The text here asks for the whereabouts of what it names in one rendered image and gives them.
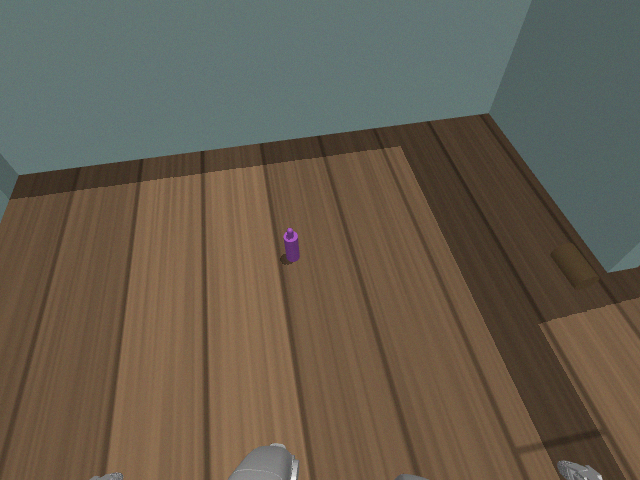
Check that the right robot hand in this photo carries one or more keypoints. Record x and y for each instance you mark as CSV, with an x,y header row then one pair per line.
x,y
574,471

